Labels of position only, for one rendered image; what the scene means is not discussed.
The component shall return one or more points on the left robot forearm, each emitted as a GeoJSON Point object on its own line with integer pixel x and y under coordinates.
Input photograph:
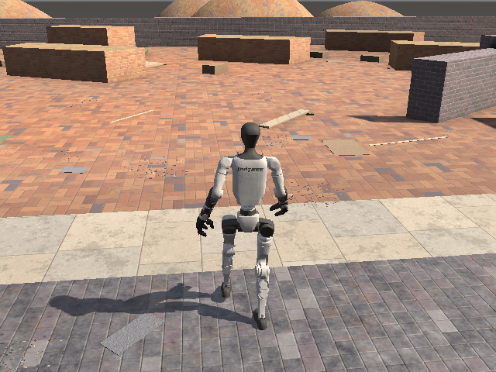
{"type": "Point", "coordinates": [208, 206]}

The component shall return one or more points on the robot right foot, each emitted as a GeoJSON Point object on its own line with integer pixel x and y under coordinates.
{"type": "Point", "coordinates": [261, 323]}

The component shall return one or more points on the robot left hand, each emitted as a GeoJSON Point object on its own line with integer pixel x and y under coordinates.
{"type": "Point", "coordinates": [200, 224]}

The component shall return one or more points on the right robot forearm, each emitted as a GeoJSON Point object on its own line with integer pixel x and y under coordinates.
{"type": "Point", "coordinates": [283, 201]}

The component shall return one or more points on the right robot upper arm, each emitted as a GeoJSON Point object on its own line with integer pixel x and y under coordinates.
{"type": "Point", "coordinates": [274, 164]}

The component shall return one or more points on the humanoid robot head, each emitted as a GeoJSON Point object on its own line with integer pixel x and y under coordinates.
{"type": "Point", "coordinates": [250, 133]}

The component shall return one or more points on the robot right hand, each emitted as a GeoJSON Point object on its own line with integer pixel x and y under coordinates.
{"type": "Point", "coordinates": [276, 206]}

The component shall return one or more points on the left robot upper arm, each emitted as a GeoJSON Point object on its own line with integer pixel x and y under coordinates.
{"type": "Point", "coordinates": [220, 176]}

